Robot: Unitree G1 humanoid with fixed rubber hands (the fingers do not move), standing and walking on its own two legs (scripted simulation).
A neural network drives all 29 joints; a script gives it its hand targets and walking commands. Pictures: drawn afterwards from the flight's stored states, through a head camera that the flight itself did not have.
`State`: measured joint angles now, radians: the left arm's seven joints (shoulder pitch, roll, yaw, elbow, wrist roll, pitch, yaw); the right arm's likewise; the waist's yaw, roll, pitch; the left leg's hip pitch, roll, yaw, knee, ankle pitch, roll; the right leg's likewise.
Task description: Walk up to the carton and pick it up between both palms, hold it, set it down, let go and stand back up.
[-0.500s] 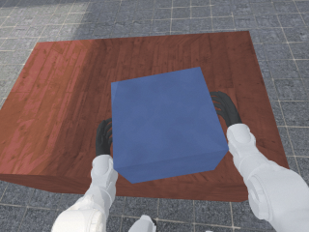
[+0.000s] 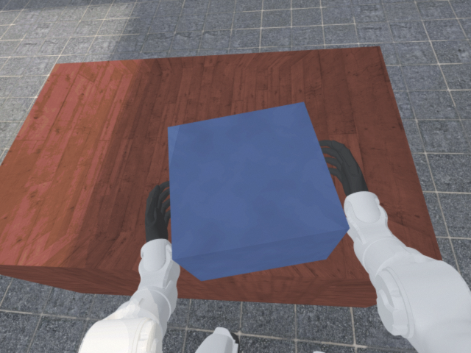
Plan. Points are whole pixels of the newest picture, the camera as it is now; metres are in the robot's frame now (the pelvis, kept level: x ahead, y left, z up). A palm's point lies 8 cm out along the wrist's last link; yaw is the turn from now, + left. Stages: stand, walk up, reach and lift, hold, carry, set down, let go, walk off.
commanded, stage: reach and lift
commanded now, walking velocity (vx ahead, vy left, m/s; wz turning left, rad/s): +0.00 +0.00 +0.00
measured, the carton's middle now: (250, 195) +0.42 +0.08 -0.07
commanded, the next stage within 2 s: none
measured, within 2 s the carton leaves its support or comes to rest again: leaves its support in 0.48 s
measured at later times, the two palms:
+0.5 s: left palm (157, 236) +0.30 +0.23 -0.03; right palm (357, 193) +0.42 -0.11 -0.01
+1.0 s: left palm (143, 200) +0.33 +0.24 +0.05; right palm (372, 165) +0.42 -0.11 +0.07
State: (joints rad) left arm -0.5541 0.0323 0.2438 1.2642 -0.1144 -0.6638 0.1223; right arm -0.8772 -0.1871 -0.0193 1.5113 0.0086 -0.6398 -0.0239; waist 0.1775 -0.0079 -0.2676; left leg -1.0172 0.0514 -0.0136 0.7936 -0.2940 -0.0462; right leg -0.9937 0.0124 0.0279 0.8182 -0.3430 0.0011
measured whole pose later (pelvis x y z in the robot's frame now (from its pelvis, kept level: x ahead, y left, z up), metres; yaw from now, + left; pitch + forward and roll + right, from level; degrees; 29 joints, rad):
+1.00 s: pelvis -0.01 +0.02 +0.02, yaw -1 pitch +22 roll -2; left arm -0.53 0.06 0.06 1.03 -0.21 -0.33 0.18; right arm -0.71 -0.22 0.03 1.12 0.17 -0.27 -0.03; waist 0.17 0.02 -0.32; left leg -0.82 0.05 -0.01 0.70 -0.26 -0.04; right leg -0.76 0.01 0.03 0.65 -0.27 0.02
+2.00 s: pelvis +0.00 +0.02 +0.05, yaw +0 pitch +8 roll -2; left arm -0.57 0.13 0.12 0.70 -0.09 0.24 0.11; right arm -0.67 -0.19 0.03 0.80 0.21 0.19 -0.15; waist 0.06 0.01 -0.24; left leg -0.41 0.06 -0.01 0.45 -0.18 -0.04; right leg -0.34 0.01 0.03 0.37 -0.17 0.02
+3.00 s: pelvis +0.00 +0.01 +0.05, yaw +0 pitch +5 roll -1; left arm -0.59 0.13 0.20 0.52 0.01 0.44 0.05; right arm -0.69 -0.18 0.02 0.71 0.21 0.30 -0.17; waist 0.04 0.00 -0.22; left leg -0.35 0.06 -0.01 0.43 -0.18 -0.04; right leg -0.28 0.01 0.03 0.35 -0.17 0.02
